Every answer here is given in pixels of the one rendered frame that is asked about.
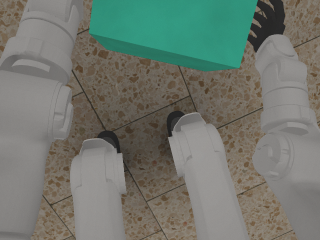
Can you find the right robot upper arm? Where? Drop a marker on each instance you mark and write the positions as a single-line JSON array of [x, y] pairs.
[[290, 164]]

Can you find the robot left forearm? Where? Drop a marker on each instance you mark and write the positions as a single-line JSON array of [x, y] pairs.
[[44, 40]]

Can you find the robot right hand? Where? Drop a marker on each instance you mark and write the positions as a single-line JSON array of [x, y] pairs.
[[273, 25]]

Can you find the right robot foot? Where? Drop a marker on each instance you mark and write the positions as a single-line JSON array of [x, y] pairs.
[[172, 120]]

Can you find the robot right forearm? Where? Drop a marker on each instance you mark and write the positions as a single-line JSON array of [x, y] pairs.
[[284, 89]]

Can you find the carton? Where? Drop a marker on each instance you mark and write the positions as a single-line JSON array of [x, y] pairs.
[[205, 35]]

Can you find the right robot thigh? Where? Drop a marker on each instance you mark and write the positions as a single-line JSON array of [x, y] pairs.
[[216, 210]]

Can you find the left robot upper arm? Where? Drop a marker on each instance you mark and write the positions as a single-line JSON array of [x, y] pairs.
[[34, 112]]

